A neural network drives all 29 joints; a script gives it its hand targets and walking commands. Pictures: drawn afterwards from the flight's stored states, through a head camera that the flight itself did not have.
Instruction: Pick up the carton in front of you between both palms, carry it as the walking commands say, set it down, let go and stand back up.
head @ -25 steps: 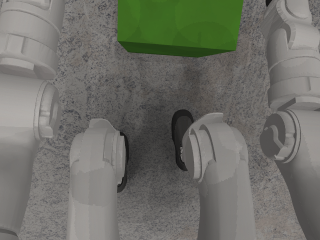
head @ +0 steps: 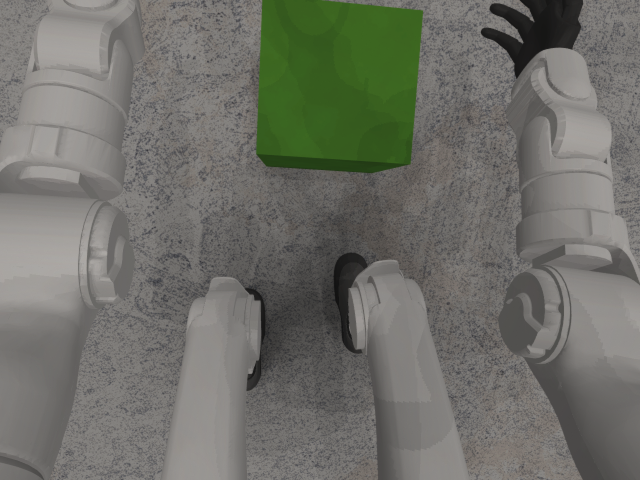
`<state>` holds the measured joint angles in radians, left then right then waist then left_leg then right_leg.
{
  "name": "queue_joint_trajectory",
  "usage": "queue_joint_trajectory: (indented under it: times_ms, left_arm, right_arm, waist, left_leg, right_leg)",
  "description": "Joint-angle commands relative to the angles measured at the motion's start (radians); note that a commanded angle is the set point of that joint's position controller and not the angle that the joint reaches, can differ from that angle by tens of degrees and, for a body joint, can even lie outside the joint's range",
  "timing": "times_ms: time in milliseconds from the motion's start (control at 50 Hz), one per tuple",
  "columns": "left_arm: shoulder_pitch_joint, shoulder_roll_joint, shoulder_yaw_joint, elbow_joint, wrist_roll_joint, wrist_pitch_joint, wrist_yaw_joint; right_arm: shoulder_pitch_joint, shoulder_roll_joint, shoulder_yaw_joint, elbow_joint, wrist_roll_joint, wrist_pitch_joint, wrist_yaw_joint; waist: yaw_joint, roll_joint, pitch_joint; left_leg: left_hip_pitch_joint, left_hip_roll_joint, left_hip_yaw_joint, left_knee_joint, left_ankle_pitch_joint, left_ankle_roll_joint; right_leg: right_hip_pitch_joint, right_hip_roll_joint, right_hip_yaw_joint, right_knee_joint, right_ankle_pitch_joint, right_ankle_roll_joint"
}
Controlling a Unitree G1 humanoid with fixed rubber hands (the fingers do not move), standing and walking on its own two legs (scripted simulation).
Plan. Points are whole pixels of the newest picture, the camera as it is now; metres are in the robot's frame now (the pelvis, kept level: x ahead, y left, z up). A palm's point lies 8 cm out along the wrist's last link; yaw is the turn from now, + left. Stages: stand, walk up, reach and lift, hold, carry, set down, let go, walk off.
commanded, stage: set down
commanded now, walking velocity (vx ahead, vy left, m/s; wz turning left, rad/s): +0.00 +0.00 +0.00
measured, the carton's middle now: (329, 103) +0.54 -0.07 -0.38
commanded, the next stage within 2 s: let go in 0.34 s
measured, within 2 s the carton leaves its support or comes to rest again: neither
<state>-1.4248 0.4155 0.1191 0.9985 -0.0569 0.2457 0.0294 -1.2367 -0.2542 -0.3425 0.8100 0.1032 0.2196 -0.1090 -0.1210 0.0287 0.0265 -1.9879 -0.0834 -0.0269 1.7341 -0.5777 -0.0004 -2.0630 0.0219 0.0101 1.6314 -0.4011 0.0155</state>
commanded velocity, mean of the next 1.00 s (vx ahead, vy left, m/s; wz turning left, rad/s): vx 0.00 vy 0.00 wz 0.00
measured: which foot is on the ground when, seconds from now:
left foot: down 0.00-1.00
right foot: down 0.00-1.00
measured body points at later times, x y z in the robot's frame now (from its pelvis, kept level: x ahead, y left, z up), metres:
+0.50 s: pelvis +0.03 +0.00 +0.14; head +0.34 -0.02 +0.46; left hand +0.59 +0.15 +0.03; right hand +0.51 -0.25 +0.03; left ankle +0.07 +0.11 -0.47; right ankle +0.12 -0.12 -0.47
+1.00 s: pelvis +0.09 -0.02 +0.23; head +0.26 -0.02 +0.65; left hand +0.41 +0.18 +0.13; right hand +0.35 -0.26 +0.14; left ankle +0.07 +0.11 -0.47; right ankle +0.12 -0.12 -0.47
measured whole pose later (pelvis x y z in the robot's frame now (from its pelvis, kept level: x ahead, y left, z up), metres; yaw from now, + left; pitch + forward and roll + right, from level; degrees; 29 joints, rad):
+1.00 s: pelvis +0.09 -0.02 +0.23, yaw +0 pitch +24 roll +1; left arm -0.26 0.17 0.17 0.61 0.07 0.04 0.01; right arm -0.13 -0.19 -0.11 0.52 -0.01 0.03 0.08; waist -0.08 -0.01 -0.06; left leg -0.77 -0.04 -0.06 0.69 -0.33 -0.01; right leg -0.87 0.03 0.02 0.67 -0.22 -0.02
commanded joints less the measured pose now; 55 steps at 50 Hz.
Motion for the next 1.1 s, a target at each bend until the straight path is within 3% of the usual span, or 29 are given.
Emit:
queue_joint_trajectory:
  times_ms: [0, 300, 380, 540, 620, 700, 880, 1080]
  left_arm:
    - [-0.294, 0.113, 0.022, -0.148, 0.006, -0.009, -0.008]
    - [-0.175, 0.074, 0.092, -0.095, 0.068, -0.040, -0.057]
    - [-0.099, 0.041, 0.127, -0.100, 0.111, -0.053, -0.057]
    - [0.279, -0.107, 0.160, -0.310, 0.180, -0.068, 0.026]
    - [0.452, -0.146, 0.138, -0.440, 0.167, -0.095, 0.050]
    - [0.616, -0.158, 0.113, -0.489, 0.149, -0.127, 0.036]
    - [1.015, -0.165, 0.083, -0.460, 0.132, -0.207, -0.007]
    - [1.345, -0.149, 0.022, -0.532, 0.095, -0.261, -0.038]
  right_arm:
    - [-0.210, -0.132, -0.005, -0.145, 0.001, -0.006, 0.007]
    - [-0.098, -0.069, -0.052, -0.148, -0.074, -0.023, 0.037]
    - [-0.036, -0.053, -0.060, -0.147, -0.114, -0.038, 0.061]
    - [0.299, -0.068, -0.001, -0.249, -0.207, -0.072, 0.158]
    - [0.442, -0.075, 0.052, -0.314, -0.200, -0.094, 0.186]
    - [0.605, -0.058, 0.103, -0.327, -0.167, -0.117, 0.201]
    - [0.980, -0.017, 0.194, -0.347, -0.115, -0.188, 0.192]
    - [1.321, -0.033, 0.274, -0.469, -0.082, -0.229, 0.176]
  waist:
    - [-0.039, 0.112, -1.226]
    - [-0.037, 0.081, -1.093]
    - [-0.020, 0.077, -1.092]
    - [0.003, 0.044, -1.144]
    - [0.006, 0.001, -1.021]
    - [0.018, -0.019, -0.894]
    - [0.044, -0.047, -0.707]
    - [0.063, -0.043, -0.406]
  left_leg:
    - [0.540, -0.022, 0.046, -0.250, 0.343, -0.017]
    - [0.690, -0.015, 0.033, -0.570, 0.401, -0.027]
    - [0.769, -0.010, 0.029, -0.650, 0.442, -0.033]
    - [1.018, -0.011, 0.016, -0.802, 0.605, -0.051]
    - [0.996, -0.010, 0.019, -0.887, 0.558, -0.052]
    - [0.989, -0.002, 0.027, -0.963, 0.472, -0.044]
    - [1.091, 0.012, 0.016, -1.089, 0.422, -0.016]
    - [1.446, 0.035, -0.001, -1.249, 0.422, 0.000]
  right_leg:
    - [0.849, 0.040, -0.075, -0.129, 0.425, 0.021]
    - [1.041, 0.029, -0.062, -0.439, 0.467, 0.029]
    - [1.104, 0.026, -0.059, -0.512, 0.487, 0.029]
    - [1.344, 0.026, -0.049, -0.644, 0.602, 0.001]
    - [1.504, 0.015, -0.017, -0.714, 0.637, -0.012]
    - [1.633, -0.003, 0.019, -0.783, 0.633, -0.010]
    - [1.858, -0.028, 0.070, -0.897, 0.708, 0.001]
    - [1.958, -0.007, 0.035, -1.078, 0.562, 0.014]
